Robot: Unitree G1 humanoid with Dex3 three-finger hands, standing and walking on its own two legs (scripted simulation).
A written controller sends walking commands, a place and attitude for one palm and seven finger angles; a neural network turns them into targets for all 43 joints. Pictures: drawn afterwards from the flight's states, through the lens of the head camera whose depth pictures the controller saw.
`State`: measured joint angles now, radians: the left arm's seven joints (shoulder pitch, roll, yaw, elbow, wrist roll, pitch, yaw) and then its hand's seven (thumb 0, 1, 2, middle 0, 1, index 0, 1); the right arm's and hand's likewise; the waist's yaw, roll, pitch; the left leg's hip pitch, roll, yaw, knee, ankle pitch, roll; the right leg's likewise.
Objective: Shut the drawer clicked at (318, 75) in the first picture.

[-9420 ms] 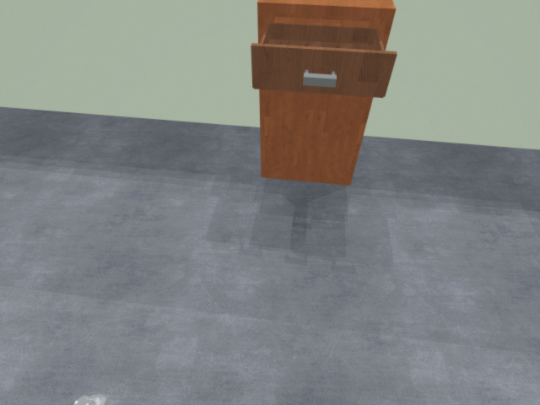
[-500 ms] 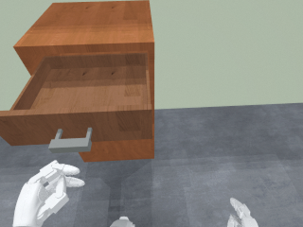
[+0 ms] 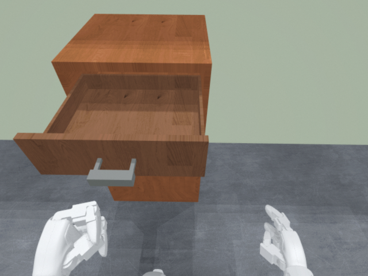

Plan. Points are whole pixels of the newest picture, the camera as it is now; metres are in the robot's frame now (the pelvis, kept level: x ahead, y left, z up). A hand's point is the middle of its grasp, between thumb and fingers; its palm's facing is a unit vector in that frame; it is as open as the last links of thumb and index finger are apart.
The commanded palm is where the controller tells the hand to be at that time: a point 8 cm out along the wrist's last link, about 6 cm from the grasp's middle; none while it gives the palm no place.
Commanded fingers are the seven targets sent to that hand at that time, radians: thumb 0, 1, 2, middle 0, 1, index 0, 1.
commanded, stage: raise the hand and make a fist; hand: left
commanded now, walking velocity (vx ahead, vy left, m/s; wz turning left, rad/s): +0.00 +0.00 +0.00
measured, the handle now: (114, 170) +0.34 +0.21 +0.04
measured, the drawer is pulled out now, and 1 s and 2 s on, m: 0.29 0.29 0.29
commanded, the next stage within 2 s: bring the fist close to the handle in 0.62 s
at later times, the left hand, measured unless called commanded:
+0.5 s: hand (108, 235) +0.16 +0.14 +0.13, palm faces +0.06 -1.00 -0.06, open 3.3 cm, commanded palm +0.12 +0.19 +0.14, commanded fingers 0.00 0.90 0.90 -1.40 -1.60 -1.40 -1.60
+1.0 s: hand (115, 231) +0.17 +0.14 +0.11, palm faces +0.07 -1.00 -0.06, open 3.3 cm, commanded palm +0.14 +0.20 +0.11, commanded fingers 0.00 0.90 0.90 -1.40 -1.60 -1.40 -1.60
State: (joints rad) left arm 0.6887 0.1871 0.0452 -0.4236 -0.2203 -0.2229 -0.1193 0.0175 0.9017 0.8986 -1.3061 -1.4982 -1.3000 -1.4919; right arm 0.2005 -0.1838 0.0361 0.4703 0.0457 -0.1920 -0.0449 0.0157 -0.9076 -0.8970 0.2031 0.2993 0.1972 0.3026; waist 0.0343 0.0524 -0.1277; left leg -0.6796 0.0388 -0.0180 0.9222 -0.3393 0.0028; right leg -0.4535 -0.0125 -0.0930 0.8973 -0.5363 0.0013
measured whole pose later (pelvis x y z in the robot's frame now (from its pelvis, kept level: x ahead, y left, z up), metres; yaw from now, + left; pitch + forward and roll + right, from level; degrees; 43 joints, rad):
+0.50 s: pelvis +0.01 -0.01 +0.01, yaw +0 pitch +3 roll -1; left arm 0.74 0.19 0.03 -0.54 -0.21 -0.14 -0.08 0.02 0.90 0.90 -1.40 -1.60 -1.40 -1.60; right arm 0.28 -0.22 0.02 0.51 0.06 -0.23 -0.05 0.02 -0.91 -0.90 0.20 0.30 0.20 0.30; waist 0.02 0.06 -0.12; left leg -0.59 0.04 -0.01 0.86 -0.32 -0.01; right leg -0.38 -0.01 -0.09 0.85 -0.53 -0.01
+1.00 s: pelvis +0.02 -0.03 +0.01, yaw +1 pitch +4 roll +0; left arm 0.68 0.18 0.10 -0.35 -0.25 -0.22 -0.19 0.02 0.90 0.90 -1.40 -1.60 -1.40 -1.60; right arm 0.24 -0.22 0.01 0.55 0.05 -0.25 -0.06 0.02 -0.91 -0.90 0.20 0.30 0.20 0.30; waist 0.03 0.05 -0.12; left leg -0.59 0.04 -0.03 0.84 -0.33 -0.03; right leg -0.37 0.00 -0.10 0.84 -0.54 -0.03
